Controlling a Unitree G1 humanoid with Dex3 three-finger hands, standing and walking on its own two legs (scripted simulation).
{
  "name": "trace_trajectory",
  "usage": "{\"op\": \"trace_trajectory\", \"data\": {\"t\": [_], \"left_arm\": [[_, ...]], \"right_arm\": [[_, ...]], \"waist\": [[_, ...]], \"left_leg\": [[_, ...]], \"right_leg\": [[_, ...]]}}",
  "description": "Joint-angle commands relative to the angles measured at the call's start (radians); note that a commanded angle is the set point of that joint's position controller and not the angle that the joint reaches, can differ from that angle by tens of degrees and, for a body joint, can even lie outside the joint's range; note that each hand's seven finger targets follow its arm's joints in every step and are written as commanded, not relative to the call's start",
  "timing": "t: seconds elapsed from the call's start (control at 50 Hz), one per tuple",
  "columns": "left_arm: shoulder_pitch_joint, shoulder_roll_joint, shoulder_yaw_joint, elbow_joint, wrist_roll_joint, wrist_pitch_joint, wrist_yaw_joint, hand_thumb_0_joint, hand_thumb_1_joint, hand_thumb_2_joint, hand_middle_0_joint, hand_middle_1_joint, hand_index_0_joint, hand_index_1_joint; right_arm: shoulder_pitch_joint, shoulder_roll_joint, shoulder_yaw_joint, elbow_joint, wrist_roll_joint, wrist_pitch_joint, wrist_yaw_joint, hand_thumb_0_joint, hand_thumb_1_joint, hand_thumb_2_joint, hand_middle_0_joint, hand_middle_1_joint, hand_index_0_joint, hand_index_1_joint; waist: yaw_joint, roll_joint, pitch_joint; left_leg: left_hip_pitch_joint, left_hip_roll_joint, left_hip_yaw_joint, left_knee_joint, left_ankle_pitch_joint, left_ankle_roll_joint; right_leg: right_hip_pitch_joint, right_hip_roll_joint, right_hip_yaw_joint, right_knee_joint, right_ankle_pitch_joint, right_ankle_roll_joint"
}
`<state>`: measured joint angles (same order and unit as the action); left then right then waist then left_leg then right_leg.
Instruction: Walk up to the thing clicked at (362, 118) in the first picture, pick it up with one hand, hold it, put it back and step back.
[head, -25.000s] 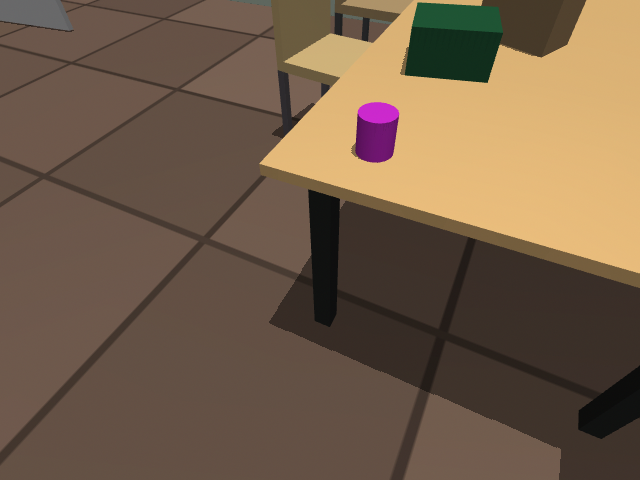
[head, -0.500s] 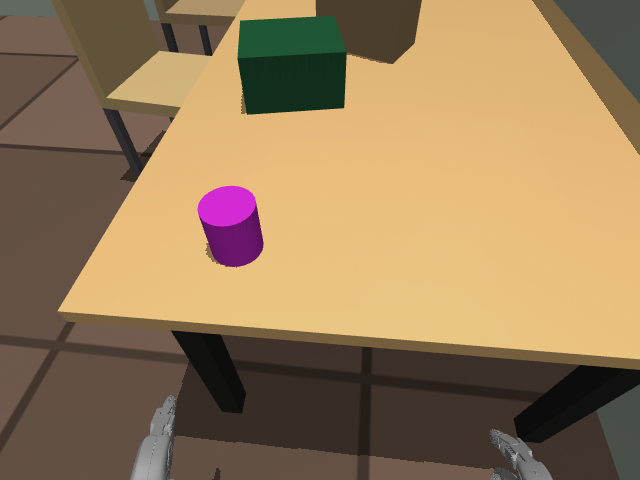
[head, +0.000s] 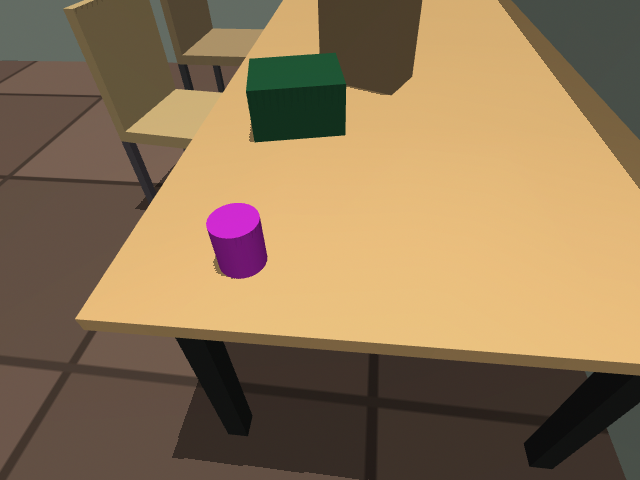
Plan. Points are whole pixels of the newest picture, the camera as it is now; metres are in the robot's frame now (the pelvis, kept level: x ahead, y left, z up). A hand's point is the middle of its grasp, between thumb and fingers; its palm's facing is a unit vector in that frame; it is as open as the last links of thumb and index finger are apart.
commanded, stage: home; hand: left
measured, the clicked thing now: (238, 241) +0.49 +0.16 +0.02
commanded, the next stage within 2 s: stand in 1.48 s
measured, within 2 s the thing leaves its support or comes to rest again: neither
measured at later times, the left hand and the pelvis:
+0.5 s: hand out of the picture +0.01 +0.25 -0.15, palm faces -0.05 -0.93 -0.36, open 17.5 cm; pelvis -0.02 +0.00 +0.01, yaw +0 degrees
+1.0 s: hand out of the picture +0.07 +0.25 -0.14, palm faces -0.04 -0.93 -0.36, open 17.5 cm; pelvis +0.00 +0.00 +0.01, yaw +0 degrees
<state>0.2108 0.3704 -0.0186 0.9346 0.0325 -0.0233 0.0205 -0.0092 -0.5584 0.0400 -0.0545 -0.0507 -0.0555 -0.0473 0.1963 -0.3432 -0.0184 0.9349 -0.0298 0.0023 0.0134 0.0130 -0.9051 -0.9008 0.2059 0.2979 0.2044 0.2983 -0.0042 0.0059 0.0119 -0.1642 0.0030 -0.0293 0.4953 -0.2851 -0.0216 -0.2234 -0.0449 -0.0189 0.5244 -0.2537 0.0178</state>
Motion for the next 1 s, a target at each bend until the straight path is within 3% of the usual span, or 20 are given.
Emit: {"op": "trace_trajectory", "data": {"t": [0.0, 0.06, 0.14, 0.18, 0.3, 0.42, 0.52, 0.68, 0.82, 0.98], "left_arm": [[-0.088, 0.192, 0.033, -0.014, -0.008, -0.031, 0.006, 0.000, -0.570, 0.042, -0.048, -0.048, -0.049, -0.048], [-0.089, 0.213, 0.029, 0.032, -0.010, -0.021, 0.003, 0.000, -0.601, 0.024, -0.045, -0.043, -0.046, -0.042], [-0.085, 0.238, 0.028, 0.080, -0.010, -0.017, 0.000, 0.000, -0.583, 0.034, -0.047, -0.046, -0.047, -0.045], [-0.085, 0.241, 0.031, 0.094, -0.014, -0.016, -0.002, 0.000, -0.568, 0.043, -0.048, -0.048, -0.049, -0.047], [-0.082, 0.248, 0.037, 0.125, -0.013, -0.009, -0.005, 0.000, -0.568, 0.043, -0.048, -0.048, -0.049, -0.048], [-0.076, 0.232, 0.040, 0.143, -0.018, -0.011, -0.008, 0.000, -0.547, 0.055, -0.051, -0.052, -0.051, -0.051], [-0.089, 0.215, 0.040, 0.152, -0.023, -0.009, -0.008, 0.000, -0.559, 0.048, -0.049, -0.049, -0.050, -0.049], [-0.110, 0.205, 0.038, 0.157, -0.019, -0.006, -0.008, 0.000, -0.556, 0.050, -0.050, -0.050, -0.050, -0.050], [-0.128, 0.201, 0.040, 0.154, -0.022, -0.007, -0.009, 0.000, -0.570, 0.042, -0.048, -0.048, -0.049, -0.048], [-0.137, 0.198, 0.042, 0.153, -0.024, -0.007, -0.008, 0.000, -0.560, 0.048, -0.050, -0.050, -0.050, -0.050]], "right_arm": [[-0.067, -0.176, -0.029, -0.016, 0.010, -0.025, -0.009, 0.000, -0.898, -0.902, 0.201, 0.301, 0.201, 0.301], [-0.067, -0.193, -0.025, 0.029, 0.010, -0.017, -0.007, 0.000, -0.898, -0.902, 0.201, 0.301, 0.201, 0.301], [-0.061, -0.205, -0.021, 0.065, 0.010, -0.013, -0.004, 0.000, -0.898, -0.902, 0.201, 0.301, 0.201, 0.301], [-0.049, -0.215, -0.020, 0.078, 0.008, -0.014, -0.004, 0.000, -0.897, -0.902, 0.201, 0.301, 0.201, 0.301], [-0.031, -0.215, -0.017, 0.095, 0.007, -0.011, -0.004, 0.000, -0.898, -0.902, 0.201, 0.301, 0.201, 0.301], [-0.026, -0.212, -0.016, 0.102, 0.010, -0.018, -0.008, 0.000, -0.898, -0.902, 0.201, 0.301, 0.201, 0.301], [-0.043, -0.216, -0.013, 0.099, 0.014, -0.023, -0.016, 0.000, -0.897, -0.902, 0.201, 0.301, 0.201, 0.301], [-0.056, -0.221, -0.009, 0.107, 0.019, -0.021, -0.019, 0.000, -0.898, -0.902, 0.201, 0.301, 0.201, 0.301], [-0.073, -0.224, -0.010, 0.109, 0.018, -0.025, -0.022, 0.000, -0.898, -0.902, 0.201, 0.301, 0.201, 0.301], [-0.089, -0.225, -0.013, 0.120, 0.019, -0.021, -0.023, 0.000, -0.898, -0.902, 0.201, 0.301, 0.201, 0.301]], "waist": [[-0.001, -0.021, -0.012], [0.006, -0.013, 0.020], [0.008, -0.036, 0.044], [0.009, -0.007, 0.026], [0.012, -0.014, 0.060], [0.014, -0.009, 0.028], [0.016, 0.013, -0.002], [0.013, -0.002, 0.019], [0.008, -0.001, -0.020], [0.009, 0.000, -0.028]], "left_leg": [[-0.013, 0.084, -0.071, -0.133, 0.141, 0.034], [-0.020, 0.083, -0.076, -0.169, 0.061, 0.036], [-0.022, 0.078, -0.074, -0.181, 0.018, 0.040], [-0.032, 0.083, -0.076, -0.194, 0.001, 0.045], [-0.079, 0.076, -0.085, -0.212, -0.093, 0.048], [-0.053, 0.084, -0.086, -0.204, -0.014, 0.048], [-0.045, 0.103, -0.092, -0.214, 0.077, 0.047], [-0.029, 0.104, -0.087, -0.220, 0.079, 0.044], [0.008, 0.112, -0.077, -0.214, 0.172, 0.039], [0.038, 0.114, -0.069, -0.213, 0.196, 0.031]], "right_leg": [[0.028, -0.077, 0.084, -0.145, 0.134, -0.057], [0.009, -0.074, 0.098, -0.202, -0.019, -0.051], [-0.007, -0.077, 0.119, -0.252, -0.123, -0.045], [0.019, -0.080, 0.126, -0.246, -0.111, -0.047], [-0.005, -0.076, 0.134, -0.266, -0.210, -0.043], [0.025, -0.077, 0.135, -0.253, -0.115, -0.043], [0.084, -0.076, 0.116, -0.215, 0.036, -0.046], [0.073, -0.073, 0.105, -0.225, 0.034, -0.039], [0.110, -0.082, 0.102, -0.214, 0.170, -0.038], [0.118, -0.083, 0.098, -0.223, 0.196, -0.034]]}}
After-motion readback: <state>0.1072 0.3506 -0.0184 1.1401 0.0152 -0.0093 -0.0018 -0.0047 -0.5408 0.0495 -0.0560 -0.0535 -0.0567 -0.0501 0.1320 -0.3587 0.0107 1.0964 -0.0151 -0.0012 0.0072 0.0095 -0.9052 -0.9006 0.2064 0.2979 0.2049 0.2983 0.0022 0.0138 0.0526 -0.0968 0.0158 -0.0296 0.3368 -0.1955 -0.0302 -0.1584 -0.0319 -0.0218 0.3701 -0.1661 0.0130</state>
